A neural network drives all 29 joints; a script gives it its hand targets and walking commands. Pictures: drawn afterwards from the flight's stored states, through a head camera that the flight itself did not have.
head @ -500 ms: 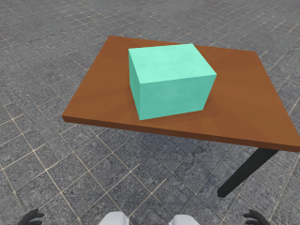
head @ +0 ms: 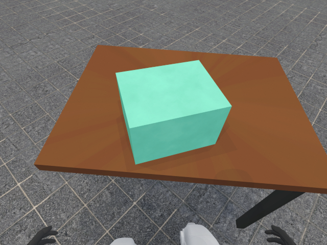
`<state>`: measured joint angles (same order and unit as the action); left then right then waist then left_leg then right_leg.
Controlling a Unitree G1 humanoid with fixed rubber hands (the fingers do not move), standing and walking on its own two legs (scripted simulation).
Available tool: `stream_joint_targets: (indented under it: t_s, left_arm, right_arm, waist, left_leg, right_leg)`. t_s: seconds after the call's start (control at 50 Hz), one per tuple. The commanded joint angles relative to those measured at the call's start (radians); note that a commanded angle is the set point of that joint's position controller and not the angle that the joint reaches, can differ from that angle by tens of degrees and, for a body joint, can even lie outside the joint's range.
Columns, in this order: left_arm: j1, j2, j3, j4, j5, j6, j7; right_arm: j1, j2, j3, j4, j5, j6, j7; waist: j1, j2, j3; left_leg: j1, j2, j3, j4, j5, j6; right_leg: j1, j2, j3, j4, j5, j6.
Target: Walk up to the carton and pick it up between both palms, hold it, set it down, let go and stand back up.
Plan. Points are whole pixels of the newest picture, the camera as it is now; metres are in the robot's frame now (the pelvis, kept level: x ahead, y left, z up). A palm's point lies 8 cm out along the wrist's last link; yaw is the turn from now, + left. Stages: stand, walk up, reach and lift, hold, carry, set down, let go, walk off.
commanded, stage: walk up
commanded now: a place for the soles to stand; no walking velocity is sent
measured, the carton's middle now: (168, 110) +0.46 -0.02 +0.04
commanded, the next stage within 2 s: reach and lift in 1.48 s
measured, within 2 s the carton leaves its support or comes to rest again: neither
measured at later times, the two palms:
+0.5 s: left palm (35, 240) +0.14 +0.30 -0.07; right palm out of the picture +0.09 -0.32 -0.07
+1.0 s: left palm (39, 238) +0.14 +0.28 -0.06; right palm out of the picture +0.07 -0.34 -0.08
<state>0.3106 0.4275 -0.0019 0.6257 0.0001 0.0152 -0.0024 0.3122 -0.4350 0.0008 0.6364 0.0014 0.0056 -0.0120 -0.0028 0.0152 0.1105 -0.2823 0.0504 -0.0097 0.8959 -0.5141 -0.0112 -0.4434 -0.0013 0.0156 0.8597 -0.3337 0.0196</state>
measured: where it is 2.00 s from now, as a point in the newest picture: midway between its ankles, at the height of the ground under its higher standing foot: outside the picture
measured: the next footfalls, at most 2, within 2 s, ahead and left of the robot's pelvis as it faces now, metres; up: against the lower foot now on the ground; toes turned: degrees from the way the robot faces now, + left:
none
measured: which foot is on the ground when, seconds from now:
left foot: down 0.00-1.00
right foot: down 0.00-1.00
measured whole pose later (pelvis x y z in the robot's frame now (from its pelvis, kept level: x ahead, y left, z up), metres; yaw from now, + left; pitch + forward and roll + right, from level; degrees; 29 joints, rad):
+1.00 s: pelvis +0.02 -0.02 +0.02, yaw -2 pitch -4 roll +2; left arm 0.27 0.43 0.00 0.63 0.00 0.03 0.00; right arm 0.30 -0.43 0.00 0.76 0.01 0.01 -0.01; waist 0.00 -0.01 0.11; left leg -0.18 0.05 0.04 0.73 -0.48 -0.02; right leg -0.40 0.00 0.06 0.79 -0.32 0.00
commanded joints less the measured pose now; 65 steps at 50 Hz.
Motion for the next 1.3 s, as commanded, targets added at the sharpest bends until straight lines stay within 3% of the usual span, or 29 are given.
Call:
stream_joint_targets:
  t_s: [0.0,0.04,0.06,0.08,0.1,0.14,0.18,0.22,0.26,0.32,0.44,0.5,0.54,0.56,0.6,0.64,0.72,0.8,0.82,0.84,0.86,0.96,1.0,1.04,1.14,1.18,1.22,1.26,1.28]
  left_arm:
    - [-0.118,0.209,0.085,-0.056,-0.024,-0.006,0.006]
    - [-0.089,0.199,0.081,-0.040,-0.030,-0.001,0.013]
    - [-0.066,0.197,0.082,-0.019,-0.023,-0.007,0.013]
    - [-0.062,0.221,0.082,-0.013,-0.020,-0.016,0.016]
    - [-0.075,0.227,0.081,-0.011,-0.015,-0.024,0.022]
    - [-0.082,0.229,0.079,-0.017,-0.019,-0.022,0.029]
    - [-0.118,0.210,0.072,-0.018,-0.026,-0.010,0.028]
    - [-0.132,0.196,0.072,-0.021,-0.028,0.001,0.027]
    - [-0.105,0.204,0.078,-0.017,-0.025,0.001,0.028]
    - [-0.112,0.221,0.080,-0.009,-0.020,-0.002,0.026]
    - [-0.152,0.200,0.075,-0.020,-0.020,-0.001,0.017]
    - [-0.148,0.211,0.080,-0.003,-0.020,0.001,0.012]
    - [-0.134,0.212,0.087,0.000,-0.020,-0.002,0.013]
    - [-0.131,0.217,0.082,0.009,-0.019,-0.003,0.012]
    - [-0.147,0.228,0.084,0.002,-0.016,-0.011,0.014]
    - [-0.167,0.227,0.078,-0.003,-0.015,-0.010,0.016]
    - [-0.170,0.213,0.080,-0.006,-0.022,-0.008,0.011]
    - [-0.151,0.222,0.081,0.000,-0.021,-0.011,0.012]
    - [-0.159,0.228,0.080,0.006,-0.017,-0.011,0.012]
    - [-0.168,0.220,0.077,0.002,-0.023,-0.015,0.011]
    - [-0.170,0.222,0.081,0.005,-0.020,-0.016,0.012]
    - [-0.152,0.194,0.073,0.009,-0.017,-0.015,0.015]
    - [-0.154,0.208,0.073,0.012,-0.022,-0.007,0.015]
    - [-0.165,0.215,0.078,0.007,-0.021,-0.002,0.015]
    - [-0.161,0.227,0.075,0.008,-0.019,-0.003,0.015]
    - [-0.173,0.218,0.077,0.010,-0.018,0.000,0.012]
    - [-0.156,0.201,0.076,0.007,-0.021,-0.003,0.008]
    - [-0.169,0.211,0.078,0.006,-0.018,0.000,0.009]
    - [-0.182,0.194,0.073,0.008,-0.020,0.000,0.005]
  right_arm:
    - [-0.106,-0.285,-0.113,-0.051,0.021,-0.041,-0.017]
    - [-0.149,-0.259,-0.092,-0.040,0.019,-0.046,-0.015]
    - [-0.157,-0.244,-0.084,-0.033,0.018,-0.045,-0.015]
    - [-0.137,-0.238,-0.085,-0.022,0.018,-0.041,-0.013]
    - [-0.104,-0.233,-0.087,-0.015,0.021,-0.035,-0.014]
    - [-0.065,-0.225,-0.086,0.007,0.028,-0.019,-0.019]
    - [-0.078,-0.218,-0.083,0.007,0.022,-0.018,-0.020]
    - [-0.116,-0.239,-0.083,-0.005,0.019,-0.017,-0.019]
    - [-0.145,-0.246,-0.092,-0.006,0.016,-0.016,-0.014]
    - [-0.129,-0.239,-0.089,0.002,0.018,-0.007,-0.011]
    - [-0.122,-0.234,-0.093,0.012,0.013,-0.005,-0.010]
    - [-0.153,-0.246,-0.095,0.005,0.012,-0.011,-0.008]
    - [-0.165,-0.239,-0.093,0.013,0.013,-0.014,-0.006]
    - [-0.156,-0.227,-0.090,0.017,0.015,-0.012,-0.005]
    - [-0.131,-0.220,-0.092,0.030,0.016,-0.005,-0.002]
    - [-0.104,-0.211,-0.089,0.034,0.021,-0.005,-0.001]
    - [-0.129,-0.229,-0.090,0.041,0.012,-0.011,0.000]
    - [-0.103,-0.219,-0.092,0.064,0.017,-0.013,0.001]
    - [-0.091,-0.209,-0.086,0.068,0.017,-0.015,0.001]
    - [-0.111,-0.202,-0.082,0.070,0.018,-0.015,0.001]
    - [-0.106,-0.215,-0.089,0.071,0.017,-0.016,-0.001]
    - [-0.124,-0.211,-0.084,0.075,0.012,-0.018,0.000]
    - [-0.112,-0.217,-0.085,0.077,0.019,-0.016,-0.002]
    - [-0.121,-0.216,-0.084,0.077,0.019,-0.014,0.000]
    - [-0.088,-0.214,-0.086,0.080,0.024,-0.008,0.000]
    - [-0.101,-0.208,-0.085,0.080,0.020,-0.009,-0.004]
    - [-0.109,-0.219,-0.090,0.078,0.014,-0.014,-0.002]
    - [-0.120,-0.219,-0.088,0.074,0.012,-0.018,0.000]
    - [-0.129,-0.216,-0.086,0.073,0.013,-0.019,0.000]
  waist:
    - [0.003,0.019,-0.030]
    - [0.035,0.000,-0.018]
    - [0.034,0.010,-0.056]
    - [0.034,-0.034,-0.097]
    - [0.003,-0.044,-0.177]
    - [-0.009,-0.051,-0.198]
    - [-0.020,-0.024,-0.175]
    - [0.001,0.001,-0.096]
    - [0.019,-0.005,-0.117]
    - [0.005,-0.011,-0.129]
    - [-0.003,-0.011,-0.075]
    - [0.009,0.004,-0.042]
    - [0.012,-0.006,-0.044]
    - [0.005,0.017,-0.046]
    - [-0.004,-0.010,-0.073]
    - [-0.022,-0.070,-0.063]
    - [-0.006,-0.033,-0.033]
    - [-0.006,-0.089,-0.078]
    - [-0.025,-0.079,-0.090]
    - [-0.021,-0.052,-0.058]
    - [-0.016,-0.078,-0.090]
    - [-0.001,-0.052,-0.082]
    - [-0.007,-0.085,-0.103]
    - [-0.011,-0.035,-0.095]
    - [-0.016,-0.092,-0.081]
    - [-0.013,-0.112,-0.057]
    - [-0.007,-0.050,-0.083]
    - [-0.010,-0.064,-0.067]
    - [-0.012,-0.025,-0.055]
  left_leg:
    - [-0.063,0.216,-0.322,-0.510,0.020,0.112]
    - [-0.076,0.203,-0.245,-0.465,0.231,0.101]
    - [-0.058,0.172,-0.152,-0.403,0.333,0.078]
    - [-0.046,0.123,-0.075,-0.323,0.448,0.048]
    - [0.009,0.074,-0.032,-0.258,0.459,0.036]
    - [0.064,0.045,-0.045,-0.261,0.427,0.028]
    - [0.109,0.079,-0.070,-0.328,0.440,0.044]
    - [0.049,0.139,-0.115,-0.396,0.403,0.069]
    - [0.019,0.133,-0.061,-0.364,0.385,0.066]
    - [0.029,0.081,-0.033,-0.338,0.312,0.041]
    - [0.026,0.098,-0.077,-0.424,0.157,0.050]
    - [-0.017,0.124,-0.080,-0.458,0.109,0.065]
    - [-0.014,0.119,-0.066,-0.428,0.147,0.069]
    - [-0.002,0.103,-0.053,-0.409,0.136,0.056]
    - [0.038,0.054,-0.037,-0.357,0.150,0.052]
    - [0.070,0.040,-0.034,-0.355,0.120,0.047]
    - [0.040,0.067,-0.041,-0.435,0.076,0.051]
    - [0.058,0.042,-0.025,-0.376,0.136,0.045]
    - [0.083,0.044,-0.037,-0.382,0.163,0.051]
    - [0.074,0.058,-0.042,-0.398,0.194,0.050]
    - [0.091,0.050,-0.029,-0.388,0.178,0.054]
    - [0.076,0.069,-0.041,-0.408,0.224,0.059]
    - [0.098,0.064,-0.028,-0.384,0.238,0.053]
    - [0.094,0.063,-0.037,-0.387,0.220,0.057]
    - [0.117,0.021,-0.020,-0.335,0.190,0.050]
    - [0.096,0.050,-0.026,-0.387,0.168,0.052]
    - [0.089,0.066,-0.044,-0.410,0.146,0.071]
    - [0.064,0.082,-0.052,-0.417,0.149,0.070]
    - [0.053,0.090,-0.055,-0.440,0.168,0.065]
  right_leg:
    - [0.062,-0.028,0.118,-0.139,0.134,-0.027]
    - [0.144,-0.017,0.109,-0.149,0.243,-0.041]
    - [0.209,-0.051,0.094,-0.195,0.317,-0.055]
    - [0.280,-0.087,0.142,-0.213,0.487,-0.081]
    - [0.292,-0.128,0.219,-0.199,0.641,-0.117]
    - [0.260,-0.171,0.269,-0.198,0.694,-0.165]
    - [0.192,-0.130,0.208,-0.171,0.612,-0.120]
    - [0.165,-0.080,0.120,-0.165,0.480,-0.071]
    - [0.225,-0.066,0.111,-0.176,0.462,-0.078]
    - [0.204,-0.108,0.192,-0.212,0.471,-0.115]
    - [0.137,-0.099,0.188,-0.251,0.305,-0.100]
    - [0.150,-0.060,0.124,-0.234,0.297,-0.079]
    - [0.167,-0.064,0.134,-0.244,0.309,-0.082]
    - [0.154,-0.088,0.173,-0.263,0.321,-0.093]
    - [0.127,-0.127,0.266,-0.292,0.285,-0.123]
    - [0.084,-0.133,0.300,-0.329,0.237,-0.131]
    - [0.092,-0.095,0.236,-0.342,0.137,-0.096]
    - [0.143,-0.124,0.291,-0.357,0.206,-0.110]
    - [0.131,-0.129,0.300,-0.353,0.241,-0.116]
    - [0.112,-0.130,0.282,-0.352,0.275,-0.109]
    - [0.127,-0.115,0.276,-0.344,0.266,-0.106]
    - [0.158,-0.107,0.246,-0.309,0.353,-0.107]
    - [0.150,-0.106,0.247,-0.316,0.358,-0.109]
    - [0.136,-0.097,0.236,-0.313,0.339,-0.109]
    - [0.087,-0.122,0.305,-0.358,0.315,-0.128]
    - [0.082,-0.111,0.265,-0.361,0.229,-0.110]
    - [0.109,-0.100,0.259,-0.340,0.236,-0.104]
    - [0.120,-0.087,0.235,-0.329,0.242,-0.092]
    - [0.123,-0.086,0.221,-0.324,0.252,-0.091]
